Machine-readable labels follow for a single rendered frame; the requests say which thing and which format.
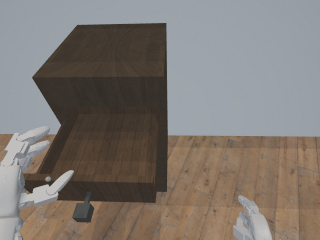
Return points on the robot left hand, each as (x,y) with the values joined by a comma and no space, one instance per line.
(18,157)

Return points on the robot right hand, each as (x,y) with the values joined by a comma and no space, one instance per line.
(256,225)

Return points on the cabinet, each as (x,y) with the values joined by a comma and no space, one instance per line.
(111,65)

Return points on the drawer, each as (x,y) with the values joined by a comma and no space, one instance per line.
(113,151)

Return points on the handle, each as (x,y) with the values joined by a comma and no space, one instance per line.
(84,211)

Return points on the robot left forearm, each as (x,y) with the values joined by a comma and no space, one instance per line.
(10,227)

